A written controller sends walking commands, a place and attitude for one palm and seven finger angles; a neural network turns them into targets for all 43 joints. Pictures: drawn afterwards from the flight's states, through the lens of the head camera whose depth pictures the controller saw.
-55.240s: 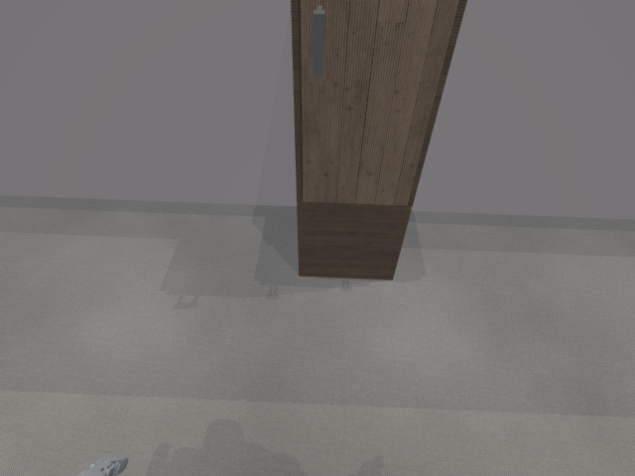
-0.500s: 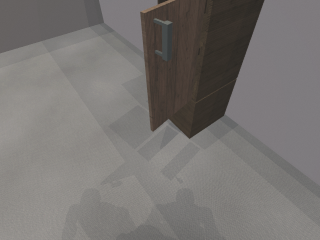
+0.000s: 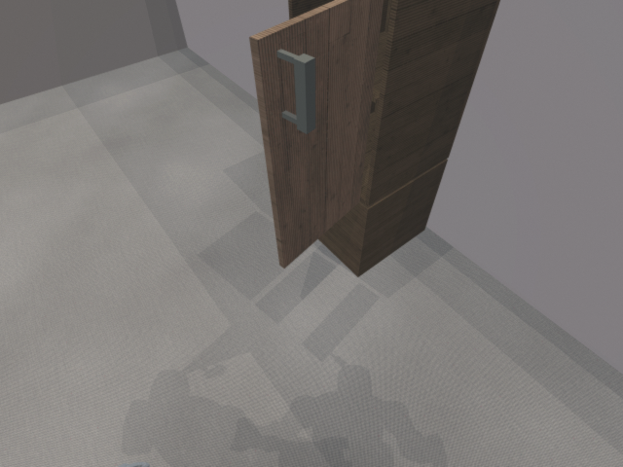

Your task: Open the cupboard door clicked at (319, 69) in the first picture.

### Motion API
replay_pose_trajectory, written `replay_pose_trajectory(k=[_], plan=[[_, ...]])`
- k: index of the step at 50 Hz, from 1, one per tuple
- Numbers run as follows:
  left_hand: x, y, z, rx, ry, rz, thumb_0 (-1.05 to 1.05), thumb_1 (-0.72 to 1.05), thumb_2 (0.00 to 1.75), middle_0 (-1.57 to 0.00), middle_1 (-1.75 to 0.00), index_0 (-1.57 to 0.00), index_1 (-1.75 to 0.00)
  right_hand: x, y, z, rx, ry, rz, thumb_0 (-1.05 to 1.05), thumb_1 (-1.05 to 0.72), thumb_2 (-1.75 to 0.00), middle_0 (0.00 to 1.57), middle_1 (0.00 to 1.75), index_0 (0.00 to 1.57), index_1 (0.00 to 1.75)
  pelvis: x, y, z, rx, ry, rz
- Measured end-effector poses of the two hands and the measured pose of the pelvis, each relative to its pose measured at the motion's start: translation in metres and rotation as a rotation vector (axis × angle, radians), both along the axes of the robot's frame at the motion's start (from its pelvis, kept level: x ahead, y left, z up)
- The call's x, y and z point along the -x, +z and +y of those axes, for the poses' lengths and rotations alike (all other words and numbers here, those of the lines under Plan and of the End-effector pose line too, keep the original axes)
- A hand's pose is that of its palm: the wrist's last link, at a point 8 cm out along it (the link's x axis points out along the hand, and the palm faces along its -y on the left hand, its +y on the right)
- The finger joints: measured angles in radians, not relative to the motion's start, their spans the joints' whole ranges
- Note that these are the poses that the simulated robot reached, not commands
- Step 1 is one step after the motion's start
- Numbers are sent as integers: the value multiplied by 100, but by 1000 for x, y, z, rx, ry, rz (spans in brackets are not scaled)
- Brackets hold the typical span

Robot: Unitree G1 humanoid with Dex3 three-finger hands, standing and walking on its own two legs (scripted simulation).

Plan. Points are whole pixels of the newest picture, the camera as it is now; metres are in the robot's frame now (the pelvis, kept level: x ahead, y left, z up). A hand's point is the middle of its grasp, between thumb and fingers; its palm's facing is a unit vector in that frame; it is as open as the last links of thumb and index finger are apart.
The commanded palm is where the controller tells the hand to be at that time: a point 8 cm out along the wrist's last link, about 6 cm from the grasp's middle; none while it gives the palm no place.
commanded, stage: look to check the result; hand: left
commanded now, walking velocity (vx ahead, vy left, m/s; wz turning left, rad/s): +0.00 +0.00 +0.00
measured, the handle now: (295, 91) +0.66 +0.06 +0.15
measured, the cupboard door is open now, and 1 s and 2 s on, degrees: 100 100 100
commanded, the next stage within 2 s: stand and wait in 0.48 s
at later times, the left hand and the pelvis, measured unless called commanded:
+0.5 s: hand out of the picture +0.09 +0.23 -0.15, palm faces -0.01 -0.93 -0.36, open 7.4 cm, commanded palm none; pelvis +0.02 -0.02 +0.00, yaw -1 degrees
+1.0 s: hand out of the picture +0.09 +0.22 -0.16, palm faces -0.03 -0.94 -0.34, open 7.4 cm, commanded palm none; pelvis +0.01 -0.02 +0.00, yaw -1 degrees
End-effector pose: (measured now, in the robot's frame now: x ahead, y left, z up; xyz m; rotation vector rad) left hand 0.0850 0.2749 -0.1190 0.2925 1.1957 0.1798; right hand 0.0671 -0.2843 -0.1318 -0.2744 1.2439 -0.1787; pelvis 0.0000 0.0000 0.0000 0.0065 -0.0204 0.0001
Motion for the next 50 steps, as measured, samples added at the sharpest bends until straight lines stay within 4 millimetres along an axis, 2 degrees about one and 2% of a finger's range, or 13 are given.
replay_pose_trajectory(k=[16,30,39,50], plan=[[4,5,2,-47,22,54,0,90,90,-21,-30,-20,-30,-2,-7,-8,-18,-13,41,0,-91,-90,20,30,20,29,-15,0,-12,-1,-7,1],[1,2,-10,-33,18,42,0,90,90,-21,-30,-20,-30,-8,-5,-14,-14,-21,19,0,-91,-90,21,30,20,29,-18,0,-19,0,-15,-8],[0,0,-13,-19,8,37,0,90,90,-21,-30,-20,-30,0,-2,-17,-2,-31,23,0,-91,-90,21,30,20,29,-15,1,-19,1,-20,-11],[4,0,-8,-22,-1,50,0,90,90,-21,-30,-20,-30,15,-3,-13,-5,-41,49,0,-91,-90,21,30,20,29,-11,1,-15,1,-25,-11]])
